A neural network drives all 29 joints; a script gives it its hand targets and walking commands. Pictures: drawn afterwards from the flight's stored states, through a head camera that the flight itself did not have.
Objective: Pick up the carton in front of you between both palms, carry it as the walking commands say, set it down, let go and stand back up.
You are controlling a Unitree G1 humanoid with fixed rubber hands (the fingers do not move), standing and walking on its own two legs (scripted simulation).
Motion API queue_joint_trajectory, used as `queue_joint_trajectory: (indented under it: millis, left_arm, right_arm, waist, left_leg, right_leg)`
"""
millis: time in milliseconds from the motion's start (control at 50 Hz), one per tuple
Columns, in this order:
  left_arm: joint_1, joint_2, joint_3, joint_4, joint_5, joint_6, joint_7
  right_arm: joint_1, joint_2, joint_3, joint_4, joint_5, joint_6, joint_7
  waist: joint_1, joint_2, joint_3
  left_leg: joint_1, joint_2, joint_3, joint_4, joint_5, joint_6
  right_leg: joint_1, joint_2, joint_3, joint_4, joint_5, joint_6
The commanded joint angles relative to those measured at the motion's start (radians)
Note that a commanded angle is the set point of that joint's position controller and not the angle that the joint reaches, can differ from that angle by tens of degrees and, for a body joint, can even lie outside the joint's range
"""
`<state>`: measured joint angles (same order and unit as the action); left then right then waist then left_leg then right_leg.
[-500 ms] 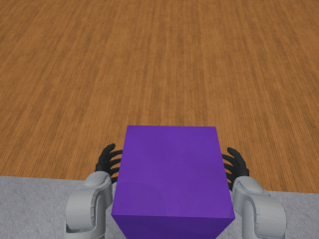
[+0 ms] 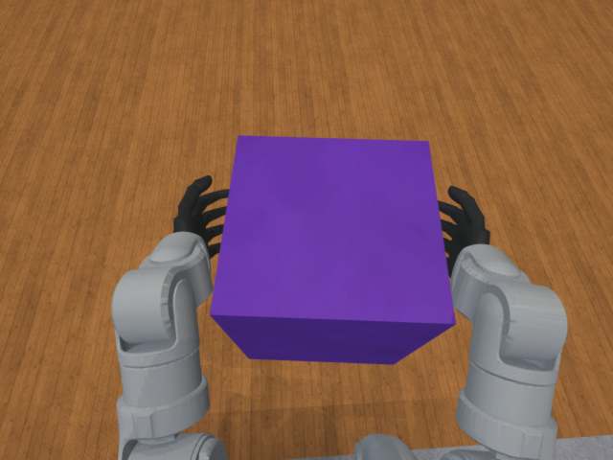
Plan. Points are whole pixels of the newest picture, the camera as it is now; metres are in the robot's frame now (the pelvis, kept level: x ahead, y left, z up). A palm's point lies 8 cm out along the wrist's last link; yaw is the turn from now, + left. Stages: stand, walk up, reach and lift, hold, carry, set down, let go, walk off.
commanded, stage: carry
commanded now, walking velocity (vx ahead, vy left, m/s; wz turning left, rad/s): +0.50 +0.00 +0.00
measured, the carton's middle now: (326, 265) +0.34 -0.01 +0.07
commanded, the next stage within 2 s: none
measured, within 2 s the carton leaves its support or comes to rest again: neither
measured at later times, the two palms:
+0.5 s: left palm (223, 75) +0.68 +0.16 +0.13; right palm (393, 73) +0.71 -0.14 +0.12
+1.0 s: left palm out of the picture +1.05 +0.13 +0.22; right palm out of the picture +1.04 -0.17 +0.22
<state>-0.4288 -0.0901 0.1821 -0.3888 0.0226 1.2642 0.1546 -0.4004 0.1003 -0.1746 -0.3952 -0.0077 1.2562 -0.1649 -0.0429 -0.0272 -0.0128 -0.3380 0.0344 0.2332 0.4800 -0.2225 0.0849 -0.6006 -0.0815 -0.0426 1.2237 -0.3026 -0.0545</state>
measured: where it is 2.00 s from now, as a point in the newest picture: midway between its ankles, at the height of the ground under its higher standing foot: (303, 159)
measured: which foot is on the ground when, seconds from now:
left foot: down 0.00-0.28, up 0.30-0.62, down 0.64-1.00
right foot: up 0.00-0.22, down 0.24-0.66, up 0.68-1.00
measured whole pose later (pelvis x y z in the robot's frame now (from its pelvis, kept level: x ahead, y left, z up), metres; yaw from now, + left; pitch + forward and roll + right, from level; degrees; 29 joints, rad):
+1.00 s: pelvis +0.69 +0.00 +0.05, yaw +1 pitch +5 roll -1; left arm -0.64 -0.09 0.29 -0.22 0.08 1.25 0.15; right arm -0.68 0.05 -0.25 -0.13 0.02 1.24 -0.17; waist -0.08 0.02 -0.04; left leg -0.13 0.02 0.09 0.42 -0.53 0.02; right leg -0.71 -0.02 -0.11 0.78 -0.32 -0.05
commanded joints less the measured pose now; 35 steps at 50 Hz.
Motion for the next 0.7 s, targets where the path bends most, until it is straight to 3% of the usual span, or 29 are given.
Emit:
queue_joint_trajectory:
  millis: [0, 80, 160, 180, 200, 220, 240, 260, 280, 300, 320, 340, 360, 380, 420, 480, 540, 560, 580, 600, 620, 640, 660, 680]
  left_arm:
    - [-0.584, -0.659, -0.641, 0.021, -0.268, -0.011, -0.077]
    - [-0.692, -0.658, -0.596, 0.128, -0.261, -0.008, -0.067]
    - [-0.791, -0.681, -0.547, 0.201, -0.265, -0.009, -0.065]
    - [-0.812, -0.690, -0.536, 0.211, -0.265, -0.008, -0.065]
    - [-0.828, -0.699, -0.526, 0.223, -0.265, -0.008, -0.066]
    - [-0.824, -0.711, -0.517, 0.243, -0.263, -0.007, -0.067]
    - [-0.817, -0.716, -0.508, 0.260, -0.264, -0.008, -0.070]
    - [-0.823, -0.703, -0.502, 0.268, -0.254, -0.011, -0.069]
    - [-0.803, -0.735, -0.501, 0.288, -0.266, -0.011, -0.071]
    - [-0.825, -0.775, -0.520, 0.242, -0.291, -0.016, -0.080]
    - [-0.875, -0.837, -0.554, 0.187, -0.325, -0.024, -0.090]
    - [-0.921, -0.885, -0.583, 0.129, -0.352, -0.034, -0.100]
    - [-0.946, -0.915, -0.602, 0.081, -0.367, -0.044, -0.107]
    - [-0.956, -0.926, -0.624, 0.040, -0.377, -0.055, -0.112]
    - [-0.924, -0.905, -0.657, -0.023, -0.382, -0.073, -0.112]
    - [-0.858, -0.829, -0.691, -0.066, -0.394, -0.084, -0.110]
    - [-0.819, -0.756, -0.701, -0.045, -0.401, -0.075, -0.110]
    - [-0.805, -0.737, -0.697, -0.022, -0.396, -0.068, -0.111]
    - [-0.792, -0.726, -0.690, 0.007, -0.389, -0.061, -0.111]
    - [-0.779, -0.717, -0.681, 0.033, -0.379, -0.053, -0.112]
    - [-0.777, -0.704, -0.668, 0.053, -0.360, -0.048, -0.110]
    - [-0.751, -0.708, -0.646, 0.067, -0.336, -0.038, -0.109]
    - [-0.774, -0.696, -0.628, 0.075, -0.317, -0.029, -0.109]
    - [-0.783, -0.723, -0.601, 0.095, -0.297, -0.028, -0.105]
  right_arm:
    - [-0.653, 0.645, 0.658, -0.021, 0.340, -0.012, 0.126]
    - [-0.741, 0.627, 0.589, 0.100, 0.301, -0.009, 0.107]
    - [-0.843, 0.655, 0.550, 0.171, 0.291, -0.010, 0.093]
    - [-0.869, 0.669, 0.546, 0.181, 0.293, -0.009, 0.092]
    - [-0.891, 0.683, 0.544, 0.190, 0.294, -0.008, 0.091]
    - [-0.907, 0.698, 0.541, 0.200, 0.295, -0.006, 0.090]
    - [-0.909, 0.710, 0.539, 0.210, 0.292, -0.003, 0.089]
    - [-0.919, 0.739, 0.534, 0.207, 0.292, 0.001, 0.090]
    - [-0.916, 0.745, 0.533, 0.202, 0.286, 0.004, 0.089]
    - [-0.943, 0.781, 0.532, 0.190, 0.276, -0.002, 0.087]
    - [-0.958, 0.808, 0.517, 0.169, 0.261, -0.010, 0.087]
    - [-0.950, 0.828, 0.509, 0.153, 0.248, -0.019, 0.087]
    - [-0.928, 0.835, 0.508, 0.134, 0.226, -0.030, 0.085]
    - [-0.902, 0.834, 0.511, 0.114, 0.206, -0.042, 0.084]
    - [-0.838, 0.803, 0.521, 0.068, 0.173, -0.064, 0.077]
    - [-0.775, 0.732, 0.546, 0.018, 0.151, -0.081, 0.063]
    - [-0.757, 0.663, 0.567, 0.007, 0.158, -0.075, 0.057]
    - [-0.750, 0.647, 0.570, 0.018, 0.162, -0.068, 0.059]
    - [-0.746, 0.640, 0.573, 0.034, 0.170, -0.058, 0.063]
    - [-0.732, 0.639, 0.575, 0.060, 0.180, -0.051, 0.069]
    - [-0.718, 0.631, 0.579, 0.083, 0.193, -0.043, 0.076]
    - [-0.715, 0.632, 0.584, 0.099, 0.206, -0.038, 0.082]
    - [-0.719, 0.681, 0.605, 0.125, 0.230, -0.034, 0.093]
    - [-0.777, 0.716, 0.625, 0.090, 0.262, -0.026, 0.106]
  waist:
    - [0.017, 0.139, -0.351]
    - [-0.010, 0.144, -0.310]
    - [-0.020, 0.168, -0.282]
    - [-0.009, 0.181, -0.284]
    - [0.019, 0.189, -0.300]
    - [0.069, 0.159, -0.351]
    - [0.110, 0.089, -0.453]
    - [0.126, -0.164, -0.606]
    - [0.159, -0.359, -0.656]
    - [0.148, -0.278, -0.615]
    - [0.160, -0.150, -0.576]
    - [0.157, -0.073, -0.545]
    - [0.146, -0.038, -0.539]
    - [0.131, -0.025, -0.545]
    - [0.128, -0.046, -0.543]
    - [0.134, -0.068, -0.495]
    - [0.116, -0.102, -0.438]
    - [0.100, -0.130, -0.432]
    - [0.056, -0.154, -0.450]
    - [-0.013, -0.130, -0.492]
    - [-0.075, -0.048, -0.561]
    - [-0.069, 0.232, -0.712]
    - [-0.086, 0.396, -0.691]
    - [-0.053, 0.275, -0.615]
  left_leg:
    - [0.342, 0.256, -0.267, -0.220, 0.137, 0.107]
    - [0.398, 0.208, -0.187, -0.178, 0.286, 0.113]
    - [0.432, 0.200, -0.161, -0.126, 0.406, 0.094]
    - [0.437, 0.199, -0.148, -0.100, 0.455, 0.079]
    - [0.424, 0.193, -0.119, -0.028, 0.587, 0.057]
    - [0.382, 0.163, -0.057, 0.127, 0.693, 0.020]
    - [0.252, 0.113, -0.036, 0.335, 0.587, -0.015]
    - [-0.022, 0.053, -0.075, 0.634, 0.270, -0.060]
    - [-0.322, -0.110, -0.149, 0.856, -0.306, -0.089]
    - [-0.462, -0.062, -0.236, 0.987, -0.306, -0.066]
    - [-0.535, -0.029, -0.258, 1.025, -0.277, -0.047]
    - [-0.560, -0.001, -0.257, 1.001, -0.259, -0.037]
    - [-0.546, 0.019, -0.267, 0.949, -0.224, -0.033]
    - [-0.523, 0.023, -0.263, 0.912, -0.198, -0.032]
    - [-0.548, 0.021, -0.242, 0.854, -0.200, -0.037]
    - [-0.572, 0.020, -0.201, 0.669, -0.197, -0.045]
    - [-0.353, -0.023, -0.113, 0.356, -0.097, -0.035]
    - [-0.247, -0.059, -0.055, 0.278, -0.105, -0.025]
    - [-0.100, -0.103, 0.003, 0.237, -0.102, -0.015]
    - [0.110, -0.139, 0.042, 0.149, -0.026, 0.004]
    - [0.361, -0.122, -0.002, 0.103, -0.027, 0.009]
    - [0.653, 0.216, -0.572, 0.029, -0.193, 0.154]
    - [0.722, 0.289, -0.935, -0.140, -0.007, 0.253]
    - [0.712, 0.301, -0.871, -0.087, 0.151, 0.253]
  right_leg:
    - [-0.138, -0.029, -0.006, -0.098, 0.076, 0.011]
    - [-0.175, -0.004, -0.065, -0.321, 0.158, 0.014]
    - [-0.106, 0.042, -0.117, -0.512, 0.161, -0.021]
    - [-0.062, 0.059, -0.134, -0.550, 0.145, -0.033]
    - [0.027, 0.092, -0.161, -0.588, 0.120, -0.046]
    - [0.209, 0.142, -0.210, -0.664, 0.146, -0.052]
    - [0.485, 0.118, -0.155, -0.691, 0.147, -0.057]
    - [0.823, -0.173, 0.259, -0.668, 0.176, -0.168]
    - [1.022, -0.264, 0.596, -0.827, 0.220, -0.277]
    - [1.032, -0.259, 0.577, -0.826, 0.266, -0.276]
    - [1.009, -0.248, 0.506, -0.766, 0.393, -0.253]
    - [0.967, -0.242, 0.431, -0.738, 0.481, -0.227]
    - [0.925, -0.224, 0.381, -0.750, 0.445, -0.197]
    - [0.900, -0.211, 0.342, -0.767, 0.382, -0.171]
    - [0.896, -0.210, 0.301, -0.780, 0.350, -0.169]
    - [0.875, -0.193, 0.225, -0.808, 0.409, -0.183]
    - [0.724, -0.128, 0.080, -0.831, 0.494, -0.140]
    - [0.676, -0.111, 0.033, -0.821, 0.549, -0.119]
    - [0.632, -0.110, -0.002, -0.748, 0.707, -0.101]
    - [0.573, -0.095, -0.078, -0.597, 0.843, -0.067]
    - [0.454, -0.050, -0.096, -0.405, 0.705, -0.030]
    - [0.166, 0.024, -0.053, -0.106, 0.276, 0.041]
    - [-0.050, 0.180, 0.013, 0.113, -0.237, 0.051]
    - [-0.171, 0.130, 0.101, 0.258, -0.234, 0.026]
